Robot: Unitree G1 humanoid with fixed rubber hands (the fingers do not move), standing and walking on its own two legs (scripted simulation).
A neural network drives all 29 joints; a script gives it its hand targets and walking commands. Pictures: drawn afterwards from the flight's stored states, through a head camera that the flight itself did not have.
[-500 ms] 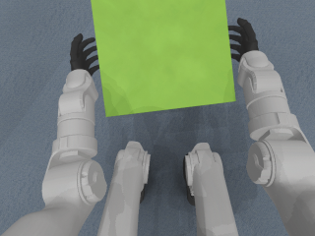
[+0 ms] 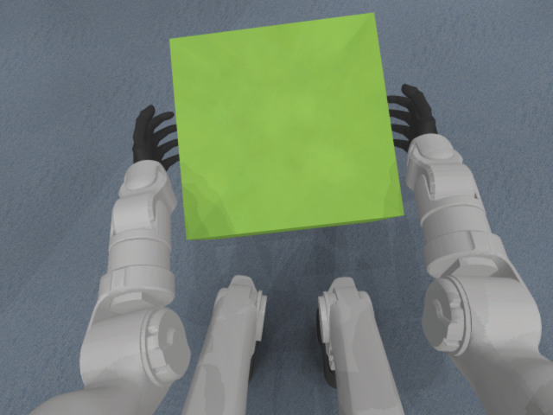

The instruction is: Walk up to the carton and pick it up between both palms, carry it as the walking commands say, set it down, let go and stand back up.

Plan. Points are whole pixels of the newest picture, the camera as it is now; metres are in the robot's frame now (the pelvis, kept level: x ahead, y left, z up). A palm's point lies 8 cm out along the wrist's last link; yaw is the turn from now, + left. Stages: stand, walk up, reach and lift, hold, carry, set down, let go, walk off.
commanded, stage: reach and lift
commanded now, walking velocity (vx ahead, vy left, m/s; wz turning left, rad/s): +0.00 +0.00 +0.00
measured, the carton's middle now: (283, 142) +0.51 +0.02 -0.14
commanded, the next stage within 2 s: none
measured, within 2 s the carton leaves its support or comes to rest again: neither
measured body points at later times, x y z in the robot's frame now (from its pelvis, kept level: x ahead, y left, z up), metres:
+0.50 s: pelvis +0.03 +0.00 +0.07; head +0.23 -0.02 +0.47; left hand +0.44 +0.20 +0.00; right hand +0.48 -0.18 -0.01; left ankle +0.10 +0.12 -0.49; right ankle +0.10 -0.11 -0.49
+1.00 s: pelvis +0.05 -0.01 +0.14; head +0.22 -0.02 +0.56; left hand +0.42 +0.20 +0.08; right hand +0.47 -0.18 +0.07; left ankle +0.10 +0.12 -0.49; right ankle +0.10 -0.11 -0.49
